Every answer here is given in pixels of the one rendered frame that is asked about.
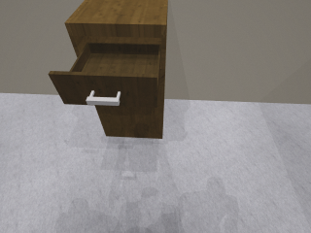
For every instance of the cabinet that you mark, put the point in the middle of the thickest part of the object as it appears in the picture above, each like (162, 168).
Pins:
(124, 22)

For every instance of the drawer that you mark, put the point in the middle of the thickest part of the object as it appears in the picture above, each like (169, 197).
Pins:
(108, 68)

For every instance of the handle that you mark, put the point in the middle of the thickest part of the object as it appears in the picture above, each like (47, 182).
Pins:
(103, 101)

